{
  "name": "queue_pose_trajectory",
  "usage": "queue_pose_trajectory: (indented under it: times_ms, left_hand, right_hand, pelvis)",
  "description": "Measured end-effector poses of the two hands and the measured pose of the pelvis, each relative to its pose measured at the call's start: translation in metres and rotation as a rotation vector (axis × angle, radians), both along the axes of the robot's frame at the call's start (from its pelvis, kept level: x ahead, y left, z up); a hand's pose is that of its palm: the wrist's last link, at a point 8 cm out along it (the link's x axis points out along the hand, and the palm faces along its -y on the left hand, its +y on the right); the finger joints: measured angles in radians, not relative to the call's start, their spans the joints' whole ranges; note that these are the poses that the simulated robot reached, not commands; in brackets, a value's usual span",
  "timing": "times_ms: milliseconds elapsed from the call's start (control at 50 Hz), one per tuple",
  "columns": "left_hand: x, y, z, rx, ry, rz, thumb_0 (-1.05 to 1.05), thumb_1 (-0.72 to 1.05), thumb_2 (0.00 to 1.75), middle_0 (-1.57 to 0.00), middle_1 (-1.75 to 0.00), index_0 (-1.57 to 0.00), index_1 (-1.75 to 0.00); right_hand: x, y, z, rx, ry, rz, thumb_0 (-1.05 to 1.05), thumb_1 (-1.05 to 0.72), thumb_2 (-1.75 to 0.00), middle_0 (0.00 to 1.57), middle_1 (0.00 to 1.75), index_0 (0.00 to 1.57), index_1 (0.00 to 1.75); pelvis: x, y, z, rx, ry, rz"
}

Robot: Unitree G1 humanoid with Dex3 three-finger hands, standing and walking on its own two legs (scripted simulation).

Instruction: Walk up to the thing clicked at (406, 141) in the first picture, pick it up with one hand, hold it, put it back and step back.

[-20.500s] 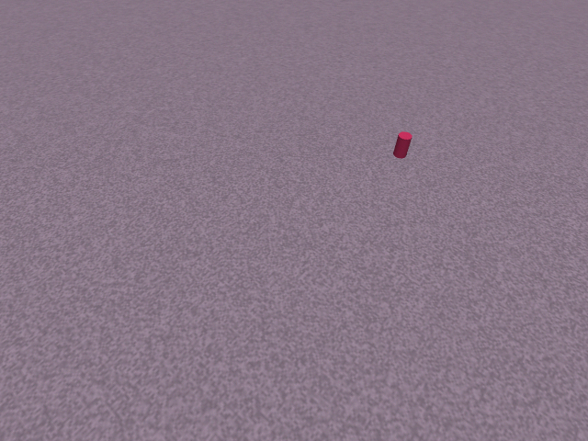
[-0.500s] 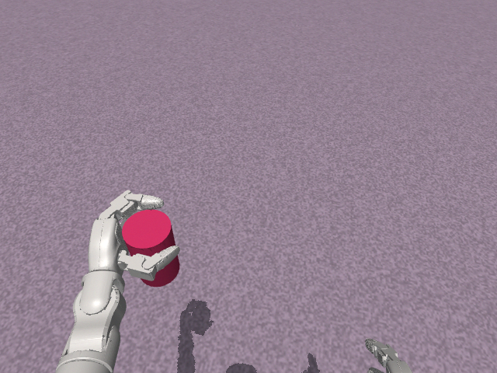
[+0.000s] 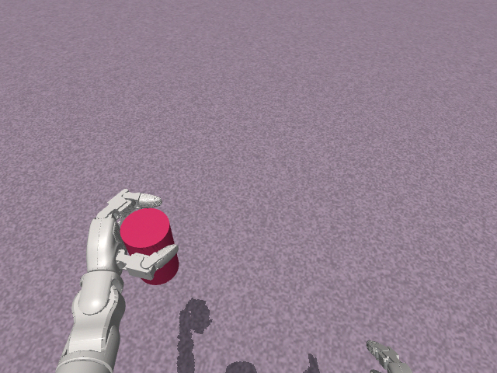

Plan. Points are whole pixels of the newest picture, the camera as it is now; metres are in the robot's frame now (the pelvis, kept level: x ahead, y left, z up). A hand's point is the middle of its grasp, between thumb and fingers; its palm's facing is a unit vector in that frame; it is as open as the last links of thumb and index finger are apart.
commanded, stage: hold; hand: left
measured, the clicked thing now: (152, 248) +0.33 +0.16 +0.01
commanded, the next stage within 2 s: crouch in 1.10 s
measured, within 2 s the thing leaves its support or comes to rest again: neither
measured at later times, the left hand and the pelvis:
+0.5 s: hand (146, 239) +0.32 +0.16 +0.05, palm faces +0.11 -0.99 -0.03, open 9.9 cm; pelvis +0.00 +0.00 +0.00, yaw +0 degrees
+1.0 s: hand (145, 239) +0.32 +0.17 +0.05, palm faces +0.11 -0.99 -0.03, open 9.9 cm; pelvis +0.00 +0.00 +0.00, yaw +0 degrees
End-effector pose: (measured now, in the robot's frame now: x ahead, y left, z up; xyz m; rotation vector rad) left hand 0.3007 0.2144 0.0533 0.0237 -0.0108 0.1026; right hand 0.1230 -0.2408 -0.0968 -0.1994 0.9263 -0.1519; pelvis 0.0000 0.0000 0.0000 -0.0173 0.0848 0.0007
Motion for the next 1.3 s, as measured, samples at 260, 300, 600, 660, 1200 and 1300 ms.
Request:
queue_pose_trajectory:
  times_ms: [260,300,600,660,1200,1300]
  left_hand:
    - [0.0032,0.0044,0.0020,0.008,-0.004,0.011,0.03,-0.34,1.04,-0.71,-1.02,-0.72,-1.02]
    - [0.0026,0.0040,0.0026,0.009,-0.005,0.007,0.03,-0.34,1.04,-0.71,-1.02,-0.72,-1.02]
    - [-0.0031,0.0027,0.0020,0.004,-0.003,0.009,0.03,-0.34,1.04,-0.71,-1.02,-0.72,-1.03]
    - [-0.0020,0.0030,0.0035,0.012,-0.005,0.002,0.03,-0.34,1.04,-0.71,-1.02,-0.72,-1.02]
    - [-0.0037,-0.0027,0.0005,0.009,-0.001,-0.004,0.03,-0.34,1.04,-0.71,-1.03,-0.72,-1.03]
    - [-0.0038,-0.0049,0.0006,0.013,0.000,-0.006,0.03,-0.34,1.04,-0.71,-1.03,-0.72,-1.03]
  right_hand:
    - [-0.0010,0.0018,0.0006,-0.003,0.003,0.001,0.01,-0.93,-0.90,0.20,0.30,0.20,0.30]
    - [-0.0023,0.0018,0.0005,-0.001,0.006,-0.002,0.01,-0.93,-0.90,0.20,0.30,0.20,0.30]
    - [-0.0033,0.0039,0.0014,-0.002,-0.002,-0.003,0.01,-0.93,-0.91,0.20,0.30,0.20,0.30]
    - [-0.0026,0.0044,0.0023,-0.002,-0.006,-0.003,0.01,-0.93,-0.91,0.20,0.30,0.20,0.30]
    - [-0.0047,0.0021,0.0000,0.004,-0.003,0.001,0.01,-0.93,-0.91,0.20,0.30,0.20,0.30]
    - [-0.0048,-0.0001,-0.0004,0.003,-0.004,-0.003,0.01,-0.92,-0.90,0.20,0.30,0.20,0.30]
  pelvis:
    - [-0.0014,0.0008,-0.0002,-0.001,-0.002,0.001]
    - [-0.0016,0.0014,0.0001,-0.002,-0.002,0.000]
    - [-0.0021,0.0028,0.0003,-0.002,-0.006,0.000]
    - [-0.0028,0.0032,0.0005,-0.002,-0.009,0.001]
    - [-0.0036,0.0014,-0.0003,-0.001,-0.004,0.000]
    - [-0.0030,0.0001,-0.0004,-0.001,-0.004,0.000]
